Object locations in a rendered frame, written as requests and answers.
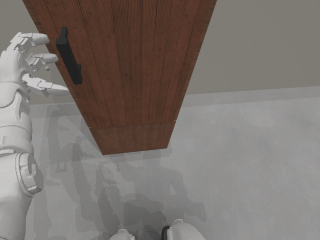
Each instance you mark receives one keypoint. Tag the robot right shin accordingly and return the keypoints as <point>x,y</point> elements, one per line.
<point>178,221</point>

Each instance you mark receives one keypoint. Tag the robot shin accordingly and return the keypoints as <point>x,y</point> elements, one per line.
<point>122,231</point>
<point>178,221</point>

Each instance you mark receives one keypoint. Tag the robot left shin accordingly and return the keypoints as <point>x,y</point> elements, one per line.
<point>122,231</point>

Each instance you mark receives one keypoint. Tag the handle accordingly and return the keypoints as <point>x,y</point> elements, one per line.
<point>64,48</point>

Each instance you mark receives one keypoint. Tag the left robot upper arm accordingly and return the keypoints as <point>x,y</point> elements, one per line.
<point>20,180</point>

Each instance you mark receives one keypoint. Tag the cupboard door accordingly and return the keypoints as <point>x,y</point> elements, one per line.
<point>135,55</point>

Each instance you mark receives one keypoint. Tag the left robot forearm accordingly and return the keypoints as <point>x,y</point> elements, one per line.
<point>15,123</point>

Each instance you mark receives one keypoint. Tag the left robot hand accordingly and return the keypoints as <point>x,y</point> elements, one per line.
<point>13,66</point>

